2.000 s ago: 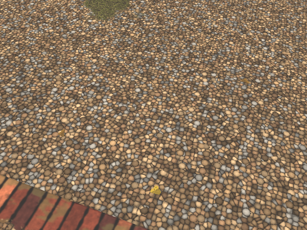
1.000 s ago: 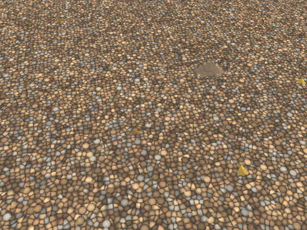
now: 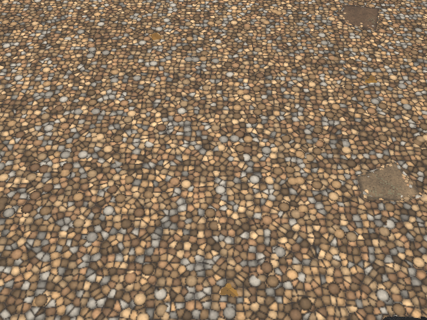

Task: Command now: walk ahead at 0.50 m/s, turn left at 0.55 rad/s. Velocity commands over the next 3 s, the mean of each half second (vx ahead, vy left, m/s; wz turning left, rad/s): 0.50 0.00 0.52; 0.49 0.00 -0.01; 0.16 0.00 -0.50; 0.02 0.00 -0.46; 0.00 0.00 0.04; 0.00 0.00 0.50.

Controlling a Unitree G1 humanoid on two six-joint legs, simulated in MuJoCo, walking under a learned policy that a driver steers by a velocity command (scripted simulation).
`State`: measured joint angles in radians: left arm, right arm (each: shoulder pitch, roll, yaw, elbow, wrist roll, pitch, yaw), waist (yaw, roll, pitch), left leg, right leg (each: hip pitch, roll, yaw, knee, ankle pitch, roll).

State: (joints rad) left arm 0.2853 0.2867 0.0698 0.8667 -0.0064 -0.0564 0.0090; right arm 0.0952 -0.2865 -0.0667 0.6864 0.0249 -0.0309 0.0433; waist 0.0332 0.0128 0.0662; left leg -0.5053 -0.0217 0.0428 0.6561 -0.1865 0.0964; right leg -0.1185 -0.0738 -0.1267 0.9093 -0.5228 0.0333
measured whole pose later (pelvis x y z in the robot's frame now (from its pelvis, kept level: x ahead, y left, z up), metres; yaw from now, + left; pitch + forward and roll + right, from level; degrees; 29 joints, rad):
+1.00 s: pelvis +0.54 +0.09 +0.01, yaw +12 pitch +3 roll +0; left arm 0.40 0.29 0.04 0.89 -0.03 -0.06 0.00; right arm 0.04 -0.25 -0.03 0.63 -0.01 -0.09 0.02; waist 0.08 -0.02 0.03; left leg -0.44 0.01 0.01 0.54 -0.15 0.02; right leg -0.22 0.01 0.08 0.91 -0.51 0.00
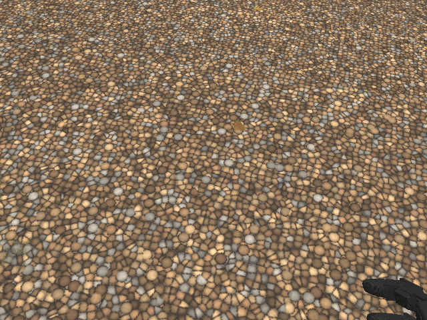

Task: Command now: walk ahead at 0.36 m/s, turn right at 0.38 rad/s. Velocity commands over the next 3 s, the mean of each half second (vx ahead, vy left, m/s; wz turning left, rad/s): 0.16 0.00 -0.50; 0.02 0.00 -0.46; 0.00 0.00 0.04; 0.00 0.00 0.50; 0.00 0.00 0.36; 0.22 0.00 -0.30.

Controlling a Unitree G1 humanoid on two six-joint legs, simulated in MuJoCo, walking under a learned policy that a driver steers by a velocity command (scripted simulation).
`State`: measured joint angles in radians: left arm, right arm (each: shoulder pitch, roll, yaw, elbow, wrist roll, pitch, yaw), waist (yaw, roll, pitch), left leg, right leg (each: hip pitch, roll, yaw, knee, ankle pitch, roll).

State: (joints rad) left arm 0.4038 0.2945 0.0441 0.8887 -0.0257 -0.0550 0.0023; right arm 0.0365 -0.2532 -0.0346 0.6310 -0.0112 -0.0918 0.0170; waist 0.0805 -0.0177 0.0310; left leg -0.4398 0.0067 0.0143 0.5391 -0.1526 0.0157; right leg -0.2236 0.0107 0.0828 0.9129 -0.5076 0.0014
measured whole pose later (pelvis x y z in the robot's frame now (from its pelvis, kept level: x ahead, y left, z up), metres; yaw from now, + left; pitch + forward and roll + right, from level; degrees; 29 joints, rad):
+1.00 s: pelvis +0.16 +0.00 +0.01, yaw -31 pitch +1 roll -1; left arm 0.18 0.34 0.09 0.66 -0.01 0.06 0.03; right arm 0.19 -0.26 -0.05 0.77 -0.01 -0.01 -0.02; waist -0.02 -0.04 0.03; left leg -0.25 0.01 -0.02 0.46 -0.23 0.01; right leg -0.46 0.09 0.15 1.01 -0.43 0.08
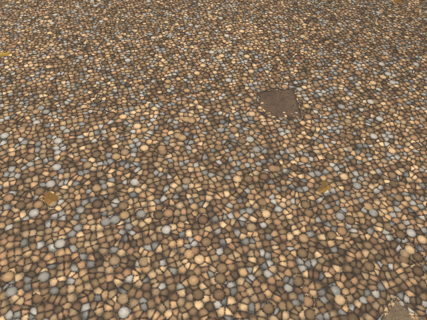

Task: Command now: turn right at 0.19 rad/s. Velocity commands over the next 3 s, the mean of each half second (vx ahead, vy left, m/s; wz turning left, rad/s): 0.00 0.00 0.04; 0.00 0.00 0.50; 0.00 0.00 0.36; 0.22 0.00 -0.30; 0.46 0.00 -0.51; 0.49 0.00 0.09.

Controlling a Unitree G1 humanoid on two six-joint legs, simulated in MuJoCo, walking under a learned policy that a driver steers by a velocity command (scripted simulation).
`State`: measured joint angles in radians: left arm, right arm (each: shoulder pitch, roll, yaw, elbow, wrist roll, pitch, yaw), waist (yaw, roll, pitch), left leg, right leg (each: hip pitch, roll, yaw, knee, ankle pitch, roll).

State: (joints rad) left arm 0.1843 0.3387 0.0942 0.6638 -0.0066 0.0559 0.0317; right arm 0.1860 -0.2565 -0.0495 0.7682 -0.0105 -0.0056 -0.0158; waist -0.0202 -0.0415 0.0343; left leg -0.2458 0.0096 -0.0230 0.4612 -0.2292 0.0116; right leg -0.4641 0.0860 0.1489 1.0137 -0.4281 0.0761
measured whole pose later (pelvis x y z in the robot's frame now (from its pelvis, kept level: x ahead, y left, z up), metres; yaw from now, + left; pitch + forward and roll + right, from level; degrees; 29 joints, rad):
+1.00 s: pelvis -0.01 +0.01 +0.00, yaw +21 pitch +2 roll -2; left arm 0.11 0.31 0.08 0.73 -0.01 0.00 0.05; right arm 0.19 -0.31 -0.06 0.68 0.01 0.03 -0.03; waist -0.03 -0.01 0.05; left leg -0.27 -0.11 -0.18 0.45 -0.18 0.08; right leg -0.43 0.02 0.13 0.80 -0.34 0.10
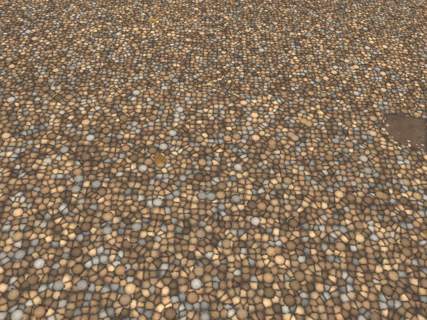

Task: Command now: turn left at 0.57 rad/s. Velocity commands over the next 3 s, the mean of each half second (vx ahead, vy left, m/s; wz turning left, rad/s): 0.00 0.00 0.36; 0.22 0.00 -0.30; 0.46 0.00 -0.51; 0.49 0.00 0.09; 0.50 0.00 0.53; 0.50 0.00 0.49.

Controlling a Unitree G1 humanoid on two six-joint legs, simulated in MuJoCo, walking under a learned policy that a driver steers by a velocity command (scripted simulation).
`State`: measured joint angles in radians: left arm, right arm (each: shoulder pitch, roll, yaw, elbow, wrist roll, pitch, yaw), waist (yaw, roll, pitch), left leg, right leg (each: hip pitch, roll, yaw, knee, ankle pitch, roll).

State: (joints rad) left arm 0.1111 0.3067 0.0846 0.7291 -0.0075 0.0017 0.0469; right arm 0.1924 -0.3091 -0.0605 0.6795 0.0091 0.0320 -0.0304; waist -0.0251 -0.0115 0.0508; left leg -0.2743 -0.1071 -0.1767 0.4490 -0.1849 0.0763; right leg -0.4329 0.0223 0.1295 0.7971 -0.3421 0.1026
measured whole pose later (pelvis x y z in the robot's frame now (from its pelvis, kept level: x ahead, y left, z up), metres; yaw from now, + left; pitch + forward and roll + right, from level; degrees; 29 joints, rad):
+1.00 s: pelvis +0.11 -0.07 -0.03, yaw -3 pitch +1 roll +2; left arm 0.18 0.33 0.05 0.71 -0.03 -0.03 -0.04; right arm 0.33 -0.33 -0.08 0.75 0.01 -0.04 -0.01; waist -0.03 0.02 0.04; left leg -0.15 0.09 0.06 0.79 -0.49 -0.05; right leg -0.43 -0.01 -0.05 0.70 -0.28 -0.07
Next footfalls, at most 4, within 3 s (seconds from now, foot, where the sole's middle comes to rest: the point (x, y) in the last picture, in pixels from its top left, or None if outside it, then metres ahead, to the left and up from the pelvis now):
0.16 right None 0.07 -0.15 -0.78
0.52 left None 0.00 0.11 -0.78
0.96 right None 0.19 -0.16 -0.78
1.46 left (219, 283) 0.56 -0.04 -0.78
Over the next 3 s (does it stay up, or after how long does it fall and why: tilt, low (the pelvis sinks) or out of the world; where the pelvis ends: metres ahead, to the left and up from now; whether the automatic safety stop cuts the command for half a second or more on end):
stays up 1.17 -0.22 -0.02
